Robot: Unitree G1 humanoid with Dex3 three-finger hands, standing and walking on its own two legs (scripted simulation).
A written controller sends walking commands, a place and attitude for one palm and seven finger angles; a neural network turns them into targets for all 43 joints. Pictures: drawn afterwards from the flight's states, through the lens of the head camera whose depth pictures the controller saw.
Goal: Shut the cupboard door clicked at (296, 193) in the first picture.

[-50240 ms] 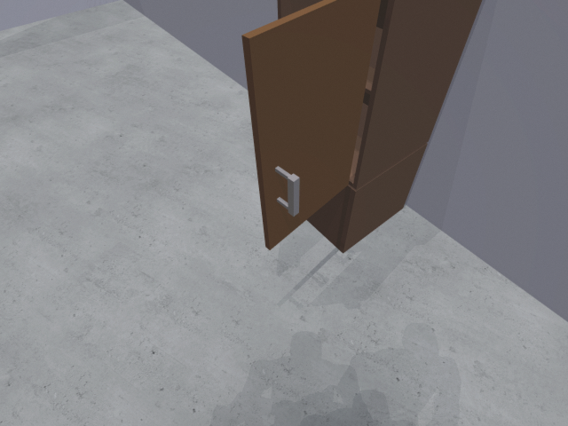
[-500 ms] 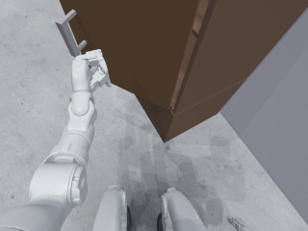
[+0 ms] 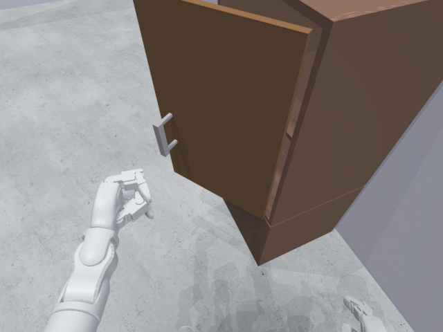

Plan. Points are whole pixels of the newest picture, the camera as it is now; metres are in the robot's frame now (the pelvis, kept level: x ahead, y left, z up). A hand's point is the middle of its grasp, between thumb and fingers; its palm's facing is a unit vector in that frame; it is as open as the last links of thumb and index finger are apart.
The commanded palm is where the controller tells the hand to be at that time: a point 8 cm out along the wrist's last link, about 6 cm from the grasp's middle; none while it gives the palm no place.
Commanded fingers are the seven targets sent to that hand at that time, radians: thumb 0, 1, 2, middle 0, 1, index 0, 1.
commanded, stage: draw the hand back to the body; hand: left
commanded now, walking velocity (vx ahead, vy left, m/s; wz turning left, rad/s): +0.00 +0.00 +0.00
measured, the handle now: (166, 135) +0.63 +0.18 -0.07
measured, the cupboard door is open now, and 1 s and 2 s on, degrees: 33 33 33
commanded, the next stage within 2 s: step back with the hand held close in 0.98 s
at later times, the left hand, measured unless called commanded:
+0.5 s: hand (14, 229) +0.23 +0.26 +0.17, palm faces +0.38 -0.85 -0.37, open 5.3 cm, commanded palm +0.17 +0.30 +0.20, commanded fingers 0.00 0.90 0.90 -0.31 -0.42 -0.31 -0.42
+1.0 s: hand out of the picture +0.20 +0.26 +0.20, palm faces +0.44 -0.80 -0.41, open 7.4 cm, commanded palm +0.15 +0.30 +0.22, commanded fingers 0.00 0.90 0.90 -0.20 -0.30 -0.20 -0.30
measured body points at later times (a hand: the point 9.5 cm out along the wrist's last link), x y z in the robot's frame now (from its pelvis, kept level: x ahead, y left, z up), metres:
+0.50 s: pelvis +0.02 +0.01 +0.04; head +0.01 -0.01 +0.49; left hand +0.20 +0.31 +0.19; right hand +0.23 -0.18 -0.04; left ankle +0.03 +0.10 -0.70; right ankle -0.03 -0.10 -0.70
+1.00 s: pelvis +0.02 +0.00 +0.04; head +0.00 -0.03 +0.49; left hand +0.17 +0.30 +0.22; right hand +0.21 -0.22 -0.04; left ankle +0.03 +0.10 -0.70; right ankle -0.03 -0.10 -0.70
